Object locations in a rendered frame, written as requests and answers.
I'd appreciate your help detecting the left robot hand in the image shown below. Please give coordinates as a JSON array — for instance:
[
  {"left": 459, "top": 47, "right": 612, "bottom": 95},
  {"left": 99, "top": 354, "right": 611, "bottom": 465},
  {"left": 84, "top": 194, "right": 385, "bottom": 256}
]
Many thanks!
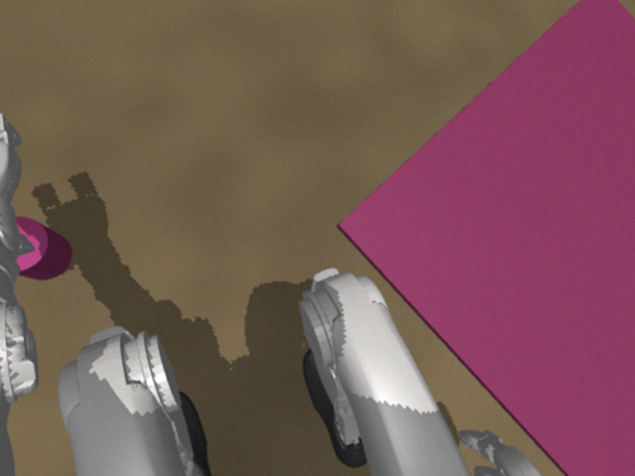
[{"left": 0, "top": 113, "right": 35, "bottom": 256}]

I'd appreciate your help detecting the left robot arm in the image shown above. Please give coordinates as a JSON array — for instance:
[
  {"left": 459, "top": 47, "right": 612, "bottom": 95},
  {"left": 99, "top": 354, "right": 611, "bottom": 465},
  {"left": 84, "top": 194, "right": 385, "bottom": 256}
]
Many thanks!
[{"left": 0, "top": 198, "right": 39, "bottom": 476}]

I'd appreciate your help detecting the right robot foot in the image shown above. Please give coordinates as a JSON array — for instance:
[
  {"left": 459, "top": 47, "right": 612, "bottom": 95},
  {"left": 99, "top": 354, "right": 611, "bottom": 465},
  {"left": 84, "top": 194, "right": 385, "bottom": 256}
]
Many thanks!
[{"left": 303, "top": 348, "right": 367, "bottom": 468}]

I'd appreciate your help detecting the left robot foot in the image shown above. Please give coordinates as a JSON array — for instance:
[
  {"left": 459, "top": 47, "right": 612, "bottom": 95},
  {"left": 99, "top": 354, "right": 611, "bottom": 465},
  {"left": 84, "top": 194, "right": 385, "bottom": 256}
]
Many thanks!
[{"left": 179, "top": 391, "right": 211, "bottom": 476}]

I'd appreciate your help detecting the can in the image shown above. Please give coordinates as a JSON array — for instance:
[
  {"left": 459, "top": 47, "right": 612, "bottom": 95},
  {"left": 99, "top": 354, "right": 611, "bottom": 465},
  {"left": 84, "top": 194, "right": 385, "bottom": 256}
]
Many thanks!
[{"left": 16, "top": 216, "right": 72, "bottom": 280}]

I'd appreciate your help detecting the right robot hand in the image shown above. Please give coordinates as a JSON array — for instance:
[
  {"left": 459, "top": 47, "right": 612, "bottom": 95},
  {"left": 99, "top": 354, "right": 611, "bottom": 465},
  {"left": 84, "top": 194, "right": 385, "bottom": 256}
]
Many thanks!
[{"left": 458, "top": 429, "right": 543, "bottom": 476}]

